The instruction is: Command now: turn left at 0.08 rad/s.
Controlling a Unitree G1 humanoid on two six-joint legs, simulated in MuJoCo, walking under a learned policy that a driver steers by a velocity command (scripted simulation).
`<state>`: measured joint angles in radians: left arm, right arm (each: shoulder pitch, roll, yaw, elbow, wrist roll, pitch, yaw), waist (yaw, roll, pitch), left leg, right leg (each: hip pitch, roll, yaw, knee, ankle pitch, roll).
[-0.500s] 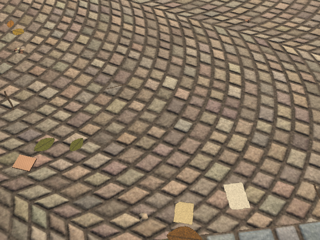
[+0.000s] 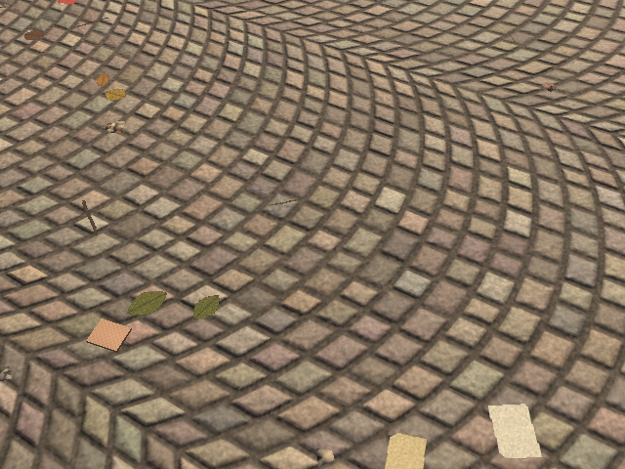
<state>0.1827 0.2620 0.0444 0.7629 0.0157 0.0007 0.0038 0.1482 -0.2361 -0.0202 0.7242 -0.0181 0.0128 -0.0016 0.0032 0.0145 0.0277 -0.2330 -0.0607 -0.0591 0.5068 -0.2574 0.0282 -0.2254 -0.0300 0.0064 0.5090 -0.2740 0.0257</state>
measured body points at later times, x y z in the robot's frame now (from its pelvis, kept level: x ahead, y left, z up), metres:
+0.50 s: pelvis +0.01 -0.02 +0.00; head +0.01 -0.02 +0.45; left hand +0.11 +0.24 -0.12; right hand +0.10 -0.29 -0.13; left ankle +0.00 +0.10 -0.74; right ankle +0.00 -0.14 -0.74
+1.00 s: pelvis +0.01 -0.04 +0.00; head +0.01 -0.04 +0.45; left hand +0.06 +0.22 -0.14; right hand +0.05 -0.30 -0.15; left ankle +0.00 +0.10 -0.74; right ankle +0.00 -0.14 -0.74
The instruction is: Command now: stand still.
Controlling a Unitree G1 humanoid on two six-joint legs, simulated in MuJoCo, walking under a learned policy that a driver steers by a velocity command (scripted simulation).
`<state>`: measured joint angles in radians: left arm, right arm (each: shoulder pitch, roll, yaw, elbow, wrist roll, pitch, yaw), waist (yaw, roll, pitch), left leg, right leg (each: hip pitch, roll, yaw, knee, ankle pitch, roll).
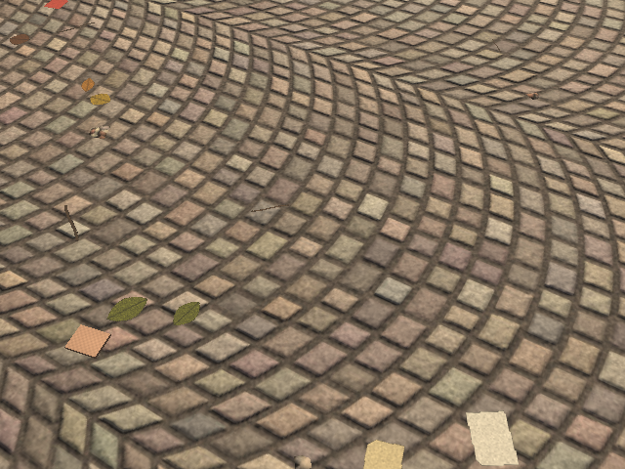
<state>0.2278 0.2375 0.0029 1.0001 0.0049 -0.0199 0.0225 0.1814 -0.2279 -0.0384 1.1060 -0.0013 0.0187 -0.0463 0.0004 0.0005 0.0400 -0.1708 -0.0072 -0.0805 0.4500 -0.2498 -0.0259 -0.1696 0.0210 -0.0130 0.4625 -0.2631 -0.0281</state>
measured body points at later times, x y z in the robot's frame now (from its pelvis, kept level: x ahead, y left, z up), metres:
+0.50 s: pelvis +0.01 +0.00 +0.00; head +0.01 +0.00 +0.45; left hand +0.02 +0.26 -0.15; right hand +0.02 -0.26 -0.15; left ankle -0.01 +0.13 -0.72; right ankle -0.01 -0.10 -0.74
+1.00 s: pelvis +0.18 +0.06 +0.00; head +0.20 +0.07 +0.45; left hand +0.36 +0.30 -0.11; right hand +0.09 -0.18 -0.13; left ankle +0.06 +0.15 -0.74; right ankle +0.35 -0.11 -0.69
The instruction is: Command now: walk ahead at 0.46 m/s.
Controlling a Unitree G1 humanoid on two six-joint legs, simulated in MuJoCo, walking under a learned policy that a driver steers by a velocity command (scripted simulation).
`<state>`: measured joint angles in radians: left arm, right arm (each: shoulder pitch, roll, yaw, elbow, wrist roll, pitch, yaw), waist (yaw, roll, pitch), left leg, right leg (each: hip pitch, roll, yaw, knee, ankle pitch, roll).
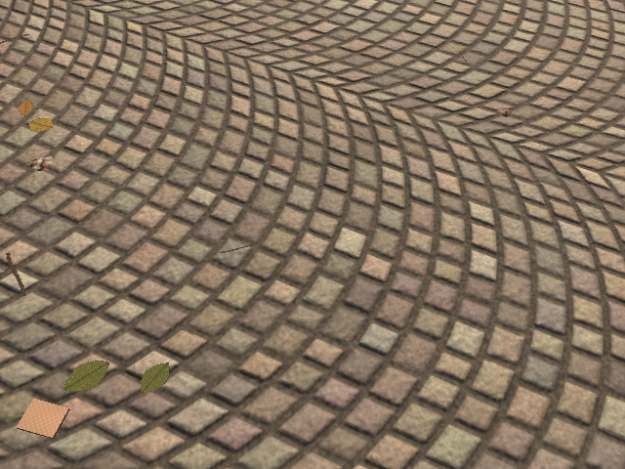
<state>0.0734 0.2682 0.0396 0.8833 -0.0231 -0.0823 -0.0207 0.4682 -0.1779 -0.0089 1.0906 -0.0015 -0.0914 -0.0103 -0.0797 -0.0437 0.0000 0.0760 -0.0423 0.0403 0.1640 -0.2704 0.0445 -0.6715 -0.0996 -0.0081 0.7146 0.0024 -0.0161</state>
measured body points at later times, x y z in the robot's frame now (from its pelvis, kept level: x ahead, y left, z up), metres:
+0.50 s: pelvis +0.30 -0.04 +0.00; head +0.31 -0.04 +0.45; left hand +0.29 +0.22 -0.14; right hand +0.46 -0.30 -0.11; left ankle +0.47 +0.14 -0.68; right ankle +0.26 -0.13 -0.74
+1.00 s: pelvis +0.58 +0.02 +0.00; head +0.60 +0.02 +0.45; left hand +0.74 +0.27 -0.12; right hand +0.57 -0.25 -0.13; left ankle +0.56 +0.11 -0.74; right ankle +0.68 -0.17 -0.67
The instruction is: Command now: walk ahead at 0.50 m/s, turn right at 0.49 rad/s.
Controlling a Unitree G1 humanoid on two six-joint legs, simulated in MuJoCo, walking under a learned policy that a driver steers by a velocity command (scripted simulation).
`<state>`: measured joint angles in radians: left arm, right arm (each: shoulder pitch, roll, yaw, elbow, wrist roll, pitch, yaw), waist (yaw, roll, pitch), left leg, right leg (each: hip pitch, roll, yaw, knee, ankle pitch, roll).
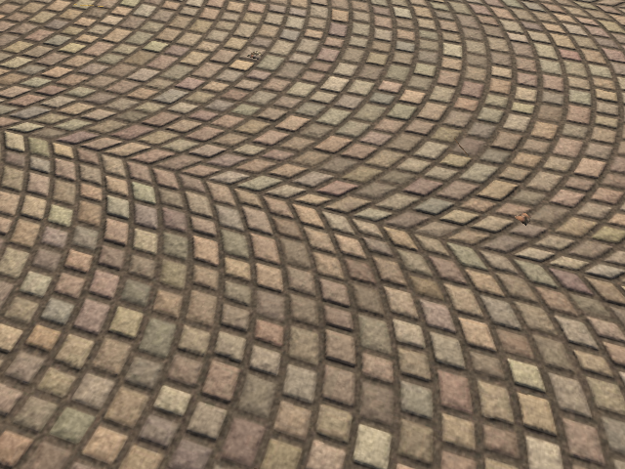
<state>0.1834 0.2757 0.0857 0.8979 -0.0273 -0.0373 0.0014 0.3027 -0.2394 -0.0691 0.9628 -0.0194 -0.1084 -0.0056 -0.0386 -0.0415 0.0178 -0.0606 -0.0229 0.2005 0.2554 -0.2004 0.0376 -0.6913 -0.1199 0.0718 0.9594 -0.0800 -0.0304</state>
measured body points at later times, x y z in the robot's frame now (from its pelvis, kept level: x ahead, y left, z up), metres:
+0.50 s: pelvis +0.28 -0.08 +0.00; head +0.31 -0.11 +0.45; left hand +0.41 +0.17 -0.11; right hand +0.38 -0.39 -0.10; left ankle +0.43 +0.09 -0.67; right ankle +0.26 -0.14 -0.75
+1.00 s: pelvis +0.56 -0.12 +0.00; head +0.59 -0.12 +0.45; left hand +0.82 +0.05 -0.11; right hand +0.47 -0.37 -0.12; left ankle +0.60 -0.03 -0.75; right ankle +0.57 -0.30 -0.68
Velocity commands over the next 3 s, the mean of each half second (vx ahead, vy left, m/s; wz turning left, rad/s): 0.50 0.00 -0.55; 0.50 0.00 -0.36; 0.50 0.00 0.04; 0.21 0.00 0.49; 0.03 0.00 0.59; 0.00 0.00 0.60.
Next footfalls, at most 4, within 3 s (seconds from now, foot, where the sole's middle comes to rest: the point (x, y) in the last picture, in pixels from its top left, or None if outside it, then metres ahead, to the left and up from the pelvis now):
0.24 right None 0.29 -0.15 -0.78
0.74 left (332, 411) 0.63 -0.04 -0.78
1.24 right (474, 355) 0.76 -0.39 -0.78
1.74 left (413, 249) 1.10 -0.30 -0.78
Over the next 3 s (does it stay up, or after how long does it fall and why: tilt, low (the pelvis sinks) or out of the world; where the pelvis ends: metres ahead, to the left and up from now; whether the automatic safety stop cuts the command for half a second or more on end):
stays up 0.98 -0.36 -0.01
